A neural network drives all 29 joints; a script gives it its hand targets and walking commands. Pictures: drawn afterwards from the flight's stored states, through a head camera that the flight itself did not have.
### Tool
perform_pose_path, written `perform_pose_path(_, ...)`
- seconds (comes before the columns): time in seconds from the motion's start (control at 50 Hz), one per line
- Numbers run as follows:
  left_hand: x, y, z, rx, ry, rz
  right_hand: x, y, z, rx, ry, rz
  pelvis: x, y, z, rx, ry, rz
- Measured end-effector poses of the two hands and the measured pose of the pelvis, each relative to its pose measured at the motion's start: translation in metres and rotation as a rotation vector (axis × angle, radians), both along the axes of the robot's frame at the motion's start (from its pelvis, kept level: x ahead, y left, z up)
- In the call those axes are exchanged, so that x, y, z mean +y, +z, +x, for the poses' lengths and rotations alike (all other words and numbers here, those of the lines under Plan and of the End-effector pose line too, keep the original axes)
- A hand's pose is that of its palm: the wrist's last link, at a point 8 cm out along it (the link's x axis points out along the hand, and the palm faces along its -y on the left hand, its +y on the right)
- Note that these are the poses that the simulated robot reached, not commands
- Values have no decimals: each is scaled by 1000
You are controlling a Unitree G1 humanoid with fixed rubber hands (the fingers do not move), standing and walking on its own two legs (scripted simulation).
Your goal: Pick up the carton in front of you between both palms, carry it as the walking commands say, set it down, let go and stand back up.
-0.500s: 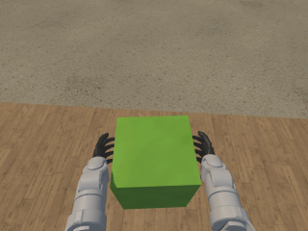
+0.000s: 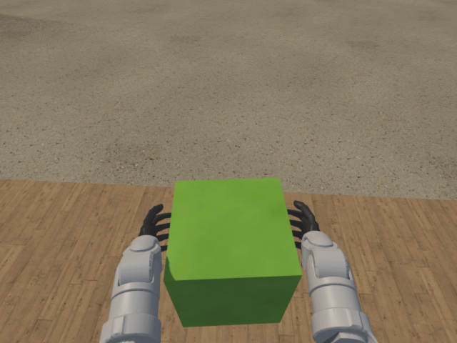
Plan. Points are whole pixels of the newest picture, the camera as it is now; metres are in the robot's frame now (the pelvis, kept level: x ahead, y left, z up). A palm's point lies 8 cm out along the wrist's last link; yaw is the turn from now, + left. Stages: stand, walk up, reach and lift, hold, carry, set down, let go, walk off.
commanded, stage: reach and lift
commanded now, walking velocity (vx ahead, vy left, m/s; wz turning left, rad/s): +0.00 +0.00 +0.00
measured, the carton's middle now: (229, 254) +0.31 +0.00 -0.05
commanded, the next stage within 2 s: hold in 0.68 s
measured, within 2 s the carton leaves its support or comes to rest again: neither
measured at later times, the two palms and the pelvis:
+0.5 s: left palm (149, 236) +0.30 +0.15 +0.03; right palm (310, 231) +0.31 -0.15 +0.04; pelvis +0.02 +0.00 +0.01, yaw +0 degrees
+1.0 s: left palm (147, 235) +0.29 +0.15 +0.05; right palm (315, 231) +0.29 -0.15 +0.05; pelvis +0.01 +0.00 +0.01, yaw +0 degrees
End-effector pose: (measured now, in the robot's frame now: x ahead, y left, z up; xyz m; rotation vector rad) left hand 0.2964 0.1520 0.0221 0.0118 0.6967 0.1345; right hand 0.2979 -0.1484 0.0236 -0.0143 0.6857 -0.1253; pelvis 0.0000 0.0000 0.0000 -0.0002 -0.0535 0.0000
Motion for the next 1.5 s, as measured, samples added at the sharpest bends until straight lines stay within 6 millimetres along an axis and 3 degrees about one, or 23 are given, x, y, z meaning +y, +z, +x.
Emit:
perform_pose_path(0.58, -1, 14, 8, -5, -17, 23, -1, 14, 8, -5, 15, -24, 0, 7, 21, -17, -1, 2)
perform_pose_path(0.88, -2, 33, 1, -37, -14, 17, -2, 33, 1, -37, 7, -16, -1, 8, 17, -51, -2, 1)
perform_pose_path(1.18, -2, 31, -2, -23, -9, 8, -3, 31, -4, -22, -5, -4, 0, 6, 6, -66, -4, 1)
perform_pose_path(1.5, -2, 32, 2, -22, -14, 15, -2, 32, 0, -21, 0, -13, 1, 7, 11, -62, -5, 2)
